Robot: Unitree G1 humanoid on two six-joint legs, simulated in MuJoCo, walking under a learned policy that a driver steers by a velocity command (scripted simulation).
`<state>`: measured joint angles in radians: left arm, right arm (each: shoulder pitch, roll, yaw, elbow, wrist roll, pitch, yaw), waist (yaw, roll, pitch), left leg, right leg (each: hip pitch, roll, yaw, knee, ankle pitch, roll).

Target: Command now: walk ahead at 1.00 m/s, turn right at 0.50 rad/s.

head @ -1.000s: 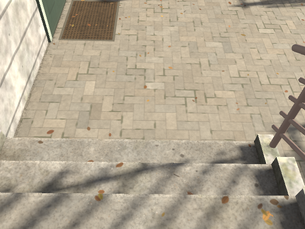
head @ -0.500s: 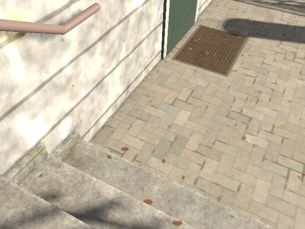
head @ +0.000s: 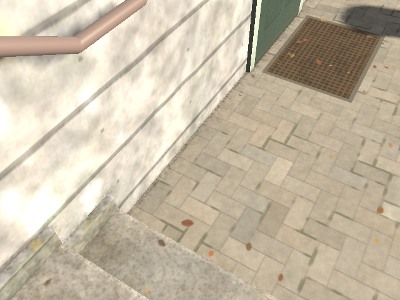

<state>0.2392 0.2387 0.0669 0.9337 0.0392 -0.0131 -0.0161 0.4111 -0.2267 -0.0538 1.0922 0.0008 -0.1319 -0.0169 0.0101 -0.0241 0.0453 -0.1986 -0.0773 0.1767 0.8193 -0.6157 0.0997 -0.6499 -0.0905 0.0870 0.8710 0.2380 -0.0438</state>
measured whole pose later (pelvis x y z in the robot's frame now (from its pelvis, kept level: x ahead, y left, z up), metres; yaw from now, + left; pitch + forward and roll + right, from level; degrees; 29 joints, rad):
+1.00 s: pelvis +0.61 -0.11 -0.35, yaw -54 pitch +0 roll -1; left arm 0.23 0.30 0.06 0.72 0.08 -0.14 -0.02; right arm 0.16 -0.34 -0.10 0.66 -0.02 -0.12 0.03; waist -0.01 0.02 0.02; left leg -0.47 0.06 -0.03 1.35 -0.72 -0.07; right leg -0.48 0.03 -0.06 1.01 -0.53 -0.05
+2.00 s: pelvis +0.71 -0.10 -0.42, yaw -57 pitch +4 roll +2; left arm 0.21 0.23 0.04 0.72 0.01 -0.02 0.05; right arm 0.18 -0.27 -0.09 0.71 0.03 0.09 0.01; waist 0.05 -0.02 -0.01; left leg -0.56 -0.05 -0.07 0.86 -0.26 0.02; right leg -0.61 -0.19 -0.06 1.39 -0.85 0.02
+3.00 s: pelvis +1.41 -0.33 -0.48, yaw -35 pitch +2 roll -1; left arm 0.58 0.25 0.08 0.91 -0.06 -0.08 0.01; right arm -0.13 -0.23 0.01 0.58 -0.04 -0.11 0.00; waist 0.15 0.00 0.05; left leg -0.52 0.04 -0.08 0.62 -0.10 -0.04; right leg -0.14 0.09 0.24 0.88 -0.55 0.00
